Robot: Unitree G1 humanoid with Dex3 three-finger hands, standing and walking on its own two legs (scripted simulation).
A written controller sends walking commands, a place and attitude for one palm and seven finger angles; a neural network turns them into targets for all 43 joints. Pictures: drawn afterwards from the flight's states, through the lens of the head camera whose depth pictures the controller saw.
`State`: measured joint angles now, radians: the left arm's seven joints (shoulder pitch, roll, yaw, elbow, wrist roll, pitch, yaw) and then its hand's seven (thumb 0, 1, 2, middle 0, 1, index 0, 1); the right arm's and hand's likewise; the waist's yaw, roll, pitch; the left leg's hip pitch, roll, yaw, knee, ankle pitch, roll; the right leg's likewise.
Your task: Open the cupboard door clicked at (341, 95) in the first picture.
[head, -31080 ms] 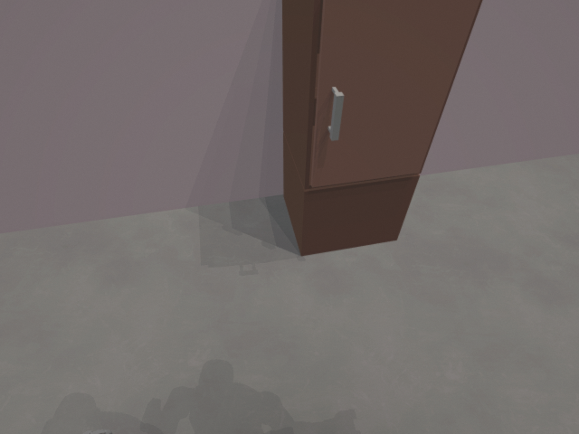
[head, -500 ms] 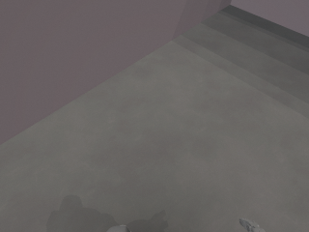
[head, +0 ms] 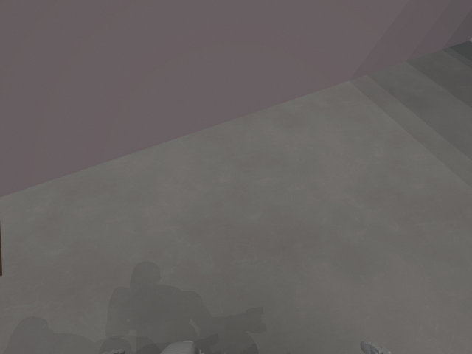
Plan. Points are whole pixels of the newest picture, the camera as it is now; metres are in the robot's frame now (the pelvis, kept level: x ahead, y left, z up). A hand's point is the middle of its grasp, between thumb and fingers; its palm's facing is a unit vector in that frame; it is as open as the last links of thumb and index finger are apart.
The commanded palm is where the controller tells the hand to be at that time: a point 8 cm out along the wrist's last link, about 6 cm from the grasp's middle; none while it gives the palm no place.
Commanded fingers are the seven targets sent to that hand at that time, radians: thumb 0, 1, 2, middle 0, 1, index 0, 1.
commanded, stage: turn to face it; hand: left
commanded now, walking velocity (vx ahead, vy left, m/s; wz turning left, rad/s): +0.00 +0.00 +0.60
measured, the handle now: out of the picture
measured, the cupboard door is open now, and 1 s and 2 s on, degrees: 45 45 45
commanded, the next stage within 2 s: take the last steps up to it in 1.94 s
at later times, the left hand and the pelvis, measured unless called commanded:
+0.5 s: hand out of the picture +0.05 +0.19 -0.15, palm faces +0.29 -0.91 -0.30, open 7.4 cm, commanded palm none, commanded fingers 0.00 0.90 0.90 -0.20 -0.30 -0.20 -0.30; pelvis +0.02 -0.04 +0.00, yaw +18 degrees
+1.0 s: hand out of the picture +0.01 +0.19 -0.16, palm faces +0.56 -0.77 -0.31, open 7.4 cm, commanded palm none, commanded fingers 0.00 0.90 0.90 -0.20 -0.30 -0.20 -0.30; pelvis +0.05 -0.06 -0.01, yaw +35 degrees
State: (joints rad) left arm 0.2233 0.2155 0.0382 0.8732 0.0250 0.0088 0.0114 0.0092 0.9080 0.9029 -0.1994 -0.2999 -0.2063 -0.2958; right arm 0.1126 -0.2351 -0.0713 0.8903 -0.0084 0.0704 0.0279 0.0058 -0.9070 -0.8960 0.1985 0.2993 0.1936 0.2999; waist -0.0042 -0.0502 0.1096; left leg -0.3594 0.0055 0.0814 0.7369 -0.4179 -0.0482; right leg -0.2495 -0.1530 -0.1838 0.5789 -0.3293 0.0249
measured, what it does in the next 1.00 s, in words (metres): steps on the spot, turning left: left foot, then right foot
